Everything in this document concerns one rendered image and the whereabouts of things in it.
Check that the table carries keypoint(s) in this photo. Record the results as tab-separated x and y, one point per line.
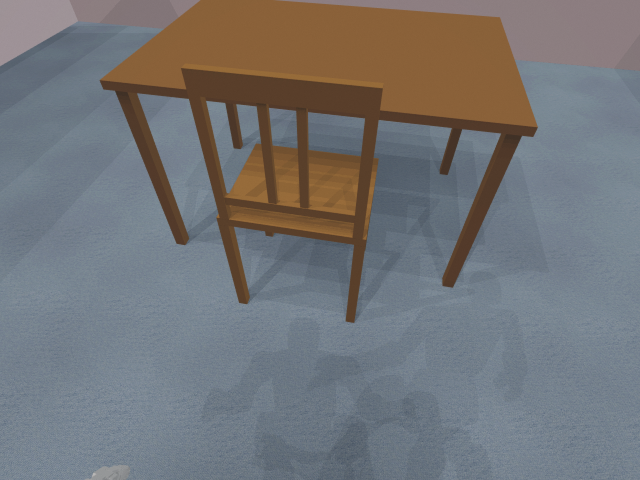
438	69

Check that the chair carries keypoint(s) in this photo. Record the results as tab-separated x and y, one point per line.
298	192

